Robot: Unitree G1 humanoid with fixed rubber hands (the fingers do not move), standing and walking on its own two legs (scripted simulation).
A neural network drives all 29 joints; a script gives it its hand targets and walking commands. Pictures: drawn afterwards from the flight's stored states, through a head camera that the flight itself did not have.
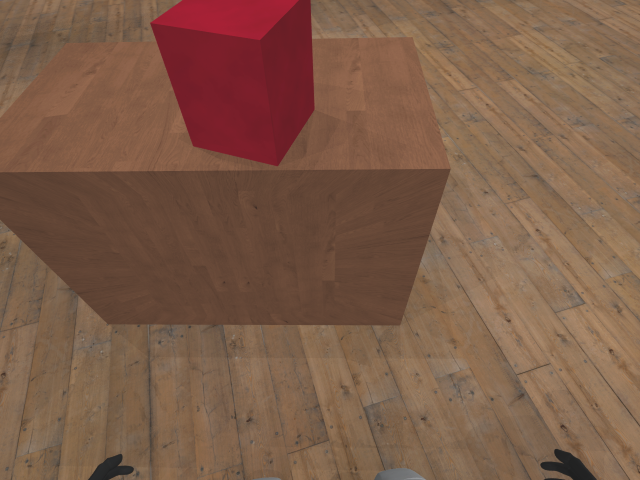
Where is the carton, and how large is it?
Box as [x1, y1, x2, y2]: [150, 0, 314, 165]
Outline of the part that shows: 150,23 193,145 277,165 314,109 310,1 182,0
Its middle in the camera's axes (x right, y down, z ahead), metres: -0.14 -0.33 +0.77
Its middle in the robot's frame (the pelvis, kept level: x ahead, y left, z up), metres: +0.81 +0.14 +0.07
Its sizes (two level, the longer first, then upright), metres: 0.210 0.200 0.250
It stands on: a pedestal, 0.71 m high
